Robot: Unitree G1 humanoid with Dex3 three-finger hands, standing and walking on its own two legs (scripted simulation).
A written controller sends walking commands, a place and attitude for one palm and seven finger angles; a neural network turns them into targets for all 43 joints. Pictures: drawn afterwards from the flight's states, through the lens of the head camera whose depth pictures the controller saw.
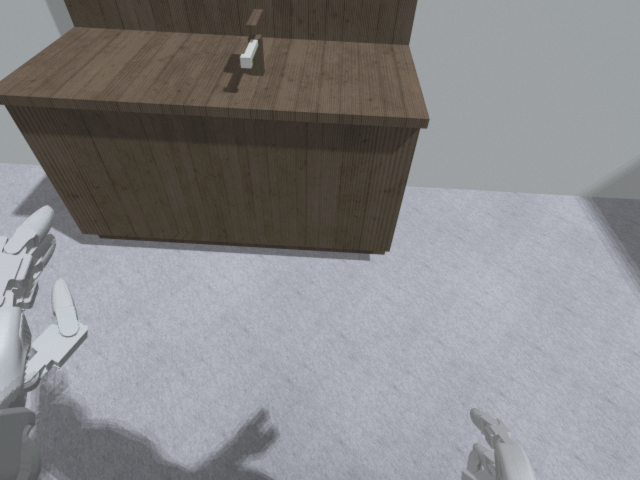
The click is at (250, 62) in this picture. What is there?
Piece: tap's lever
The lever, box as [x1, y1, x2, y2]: [240, 54, 252, 67]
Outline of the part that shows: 241,54 241,67 251,67 251,54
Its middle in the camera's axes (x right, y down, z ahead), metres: -0.21 -0.48 +1.05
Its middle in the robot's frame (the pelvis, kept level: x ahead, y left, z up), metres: +1.10 +0.27 +0.03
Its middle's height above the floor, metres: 0.80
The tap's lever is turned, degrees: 0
